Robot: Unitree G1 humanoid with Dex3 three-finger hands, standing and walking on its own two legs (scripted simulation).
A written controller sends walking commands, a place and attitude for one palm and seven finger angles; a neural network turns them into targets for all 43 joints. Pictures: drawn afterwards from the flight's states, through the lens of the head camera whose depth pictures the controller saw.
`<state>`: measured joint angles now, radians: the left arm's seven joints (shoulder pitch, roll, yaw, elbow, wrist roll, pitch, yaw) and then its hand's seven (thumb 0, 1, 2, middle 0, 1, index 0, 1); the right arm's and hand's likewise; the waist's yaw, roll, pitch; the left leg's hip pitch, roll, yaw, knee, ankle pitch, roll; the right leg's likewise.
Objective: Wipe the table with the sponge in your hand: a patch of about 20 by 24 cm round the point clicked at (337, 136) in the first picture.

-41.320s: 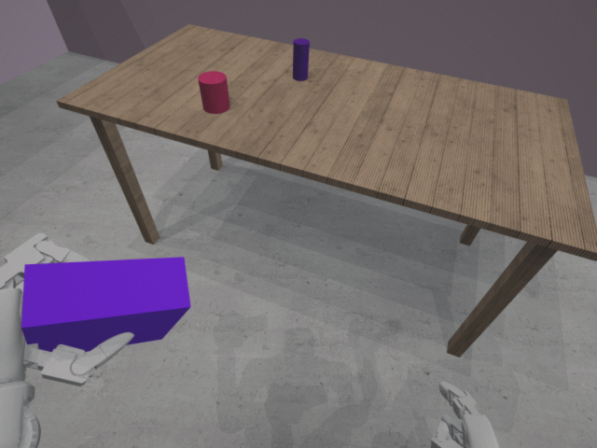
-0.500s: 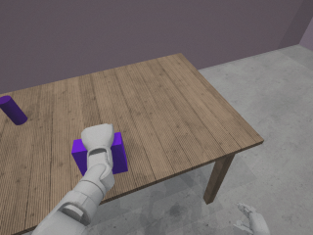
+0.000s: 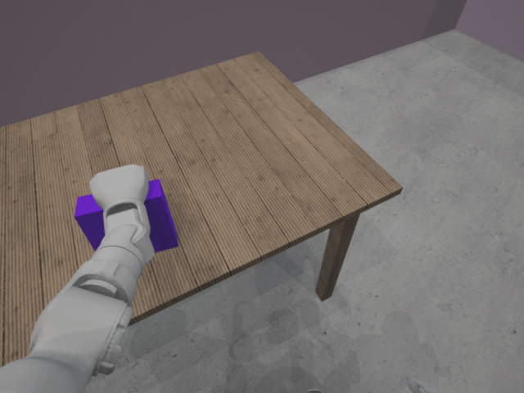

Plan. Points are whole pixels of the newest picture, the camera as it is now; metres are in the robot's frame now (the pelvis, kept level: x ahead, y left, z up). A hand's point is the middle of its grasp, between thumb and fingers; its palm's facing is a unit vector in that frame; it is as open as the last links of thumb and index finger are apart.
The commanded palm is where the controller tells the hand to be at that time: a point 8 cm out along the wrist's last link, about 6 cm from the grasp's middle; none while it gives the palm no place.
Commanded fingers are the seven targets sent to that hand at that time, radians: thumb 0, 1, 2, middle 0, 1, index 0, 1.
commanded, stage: wipe forward along the third lane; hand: left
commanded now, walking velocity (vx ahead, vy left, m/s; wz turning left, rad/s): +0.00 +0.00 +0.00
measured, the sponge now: (135, 231) +0.40 +0.25 -0.02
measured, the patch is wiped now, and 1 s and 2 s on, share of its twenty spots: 0.85 1.00 1.00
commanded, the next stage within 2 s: wipe back along the third lane in 0.86 s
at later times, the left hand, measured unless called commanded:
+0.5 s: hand (128, 183) +0.47 +0.26 +0.03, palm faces -0.12 +0.02 -0.99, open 9.7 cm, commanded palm +0.47 +0.27 +0.06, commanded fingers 0.00 0.10 1.30 -1.20 -1.60 -1.20 -1.60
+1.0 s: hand (121, 162) +0.53 +0.29 +0.03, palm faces -0.15 +0.00 -0.99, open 9.7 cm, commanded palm +0.51 +0.29 +0.06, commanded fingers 0.00 0.10 1.30 -1.20 -1.60 -1.20 -1.60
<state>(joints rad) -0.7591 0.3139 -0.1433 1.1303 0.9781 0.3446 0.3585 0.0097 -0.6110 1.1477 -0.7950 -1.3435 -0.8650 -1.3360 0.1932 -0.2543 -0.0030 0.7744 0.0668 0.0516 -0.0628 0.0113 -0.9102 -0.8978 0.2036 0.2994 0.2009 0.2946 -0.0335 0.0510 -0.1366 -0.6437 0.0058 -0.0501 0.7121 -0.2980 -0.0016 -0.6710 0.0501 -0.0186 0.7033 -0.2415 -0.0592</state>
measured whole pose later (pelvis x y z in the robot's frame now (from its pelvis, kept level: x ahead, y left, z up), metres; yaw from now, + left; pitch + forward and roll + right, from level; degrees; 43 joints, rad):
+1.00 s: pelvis +0.03 +0.03 -0.01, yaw -3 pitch +21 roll -3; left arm -1.02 0.54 -0.02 1.29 1.07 0.30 0.24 0.01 -0.61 1.15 -0.80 -1.34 -0.87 -1.36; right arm 0.31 -0.26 0.01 0.74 0.04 0.02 -0.02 0.01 -0.91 -0.90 0.20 0.30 0.20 0.29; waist -0.13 0.05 -0.17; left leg -0.84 0.02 -0.05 0.83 -0.37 0.00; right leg -0.83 0.09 0.01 0.73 -0.28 -0.02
